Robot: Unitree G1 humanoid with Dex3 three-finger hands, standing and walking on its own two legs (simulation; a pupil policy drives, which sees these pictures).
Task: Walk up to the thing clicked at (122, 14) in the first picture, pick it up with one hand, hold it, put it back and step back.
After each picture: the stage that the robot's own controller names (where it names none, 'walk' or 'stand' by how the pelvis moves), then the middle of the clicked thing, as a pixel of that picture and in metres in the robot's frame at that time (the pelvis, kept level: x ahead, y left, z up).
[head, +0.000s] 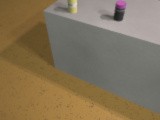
stand; (119, 11) +1.00 -0.19 -0.05
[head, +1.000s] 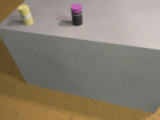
walk; (76, 15) +0.90 +0.12 -0.03
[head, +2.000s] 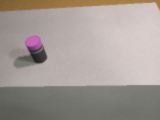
stand; (36, 50) +0.54 +0.27 -0.03
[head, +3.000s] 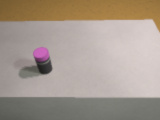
stand; (43, 61) +0.53 +0.22 -0.05
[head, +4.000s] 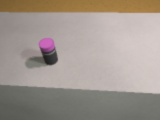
stand; (48, 52) +0.55 +0.22 -0.04
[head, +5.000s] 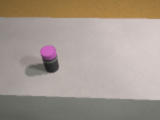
stand; (50, 59) +0.52 +0.19 -0.05
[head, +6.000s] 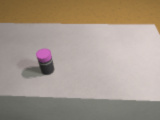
stand; (45, 62) +0.54 +0.22 -0.06
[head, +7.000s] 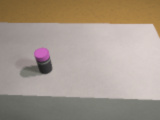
stand; (43, 61) +0.54 +0.23 -0.06
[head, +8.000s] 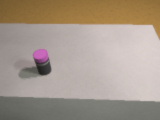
stand; (42, 62) +0.54 +0.23 -0.06
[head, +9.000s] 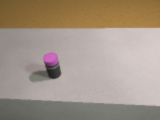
rise first; (52, 66) +0.53 +0.22 -0.05
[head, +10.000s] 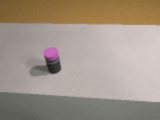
go down; (52, 61) +0.54 +0.22 -0.05
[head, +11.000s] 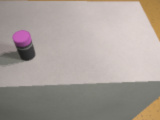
go down; (24, 46) +0.55 +0.22 -0.02
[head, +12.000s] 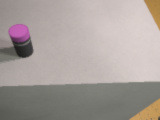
go down; (22, 41) +0.53 +0.21 +0.00
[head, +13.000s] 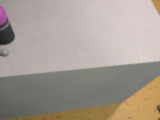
close in; out of the picture +0.54 +0.23 +0.04
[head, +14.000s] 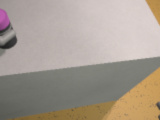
lift; (1, 30) +0.53 +0.20 +0.04
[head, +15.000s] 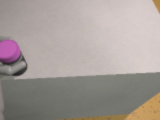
lift; (12, 59) +0.43 +0.22 +0.03
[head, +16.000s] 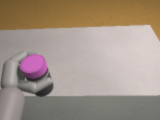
lift; (38, 76) +0.32 +0.16 +0.15
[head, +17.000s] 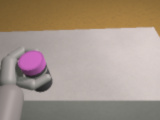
hold; (37, 72) +0.33 +0.16 +0.16
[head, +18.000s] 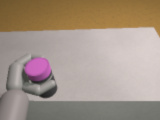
hold; (42, 78) +0.32 +0.15 +0.13
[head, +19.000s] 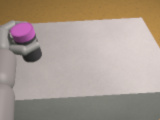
crouch; (27, 43) +0.45 +0.19 +0.15
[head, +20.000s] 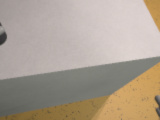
lower; out of the picture +0.53 +0.21 +0.02
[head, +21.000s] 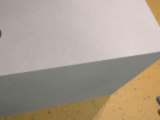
lower; out of the picture +0.54 +0.22 +0.05
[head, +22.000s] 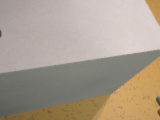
lower; out of the picture +0.54 +0.22 +0.05
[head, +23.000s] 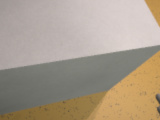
lower; out of the picture +0.55 +0.23 +0.05
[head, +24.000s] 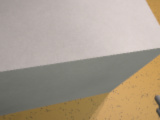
rest; out of the picture +0.55 +0.23 +0.05
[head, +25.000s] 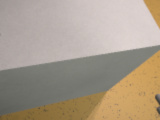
withdraw; out of the picture +0.55 +0.22 +0.05
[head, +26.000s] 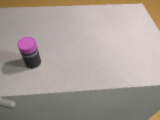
sink last; (30, 53) +0.51 +0.21 +0.01
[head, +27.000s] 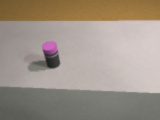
stand; (51, 55) +0.56 +0.21 -0.01
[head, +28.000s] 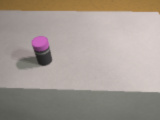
stand; (42, 51) +0.53 +0.21 +0.01
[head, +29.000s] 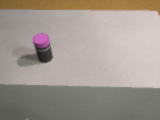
stand; (43, 48) +0.55 +0.21 +0.01
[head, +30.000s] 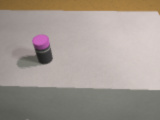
stand; (43, 49) +0.54 +0.21 +0.01
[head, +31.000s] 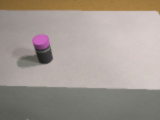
stand; (43, 49) +0.54 +0.21 +0.01
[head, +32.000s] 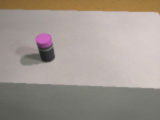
stand; (45, 48) +0.56 +0.21 +0.00
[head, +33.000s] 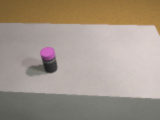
walk; (49, 60) +0.56 +0.21 -0.05
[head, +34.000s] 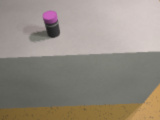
walk; (51, 24) +0.68 +0.21 -0.04
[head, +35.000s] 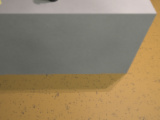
walk; out of the picture +1.00 +0.23 -0.03
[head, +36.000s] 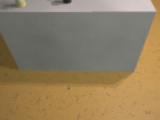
stand; out of the picture +1.17 +0.21 -0.04
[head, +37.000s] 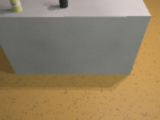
stand; out of the picture +1.16 +0.21 -0.06
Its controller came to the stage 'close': yes
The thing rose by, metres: 0.21
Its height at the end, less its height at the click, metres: +0.00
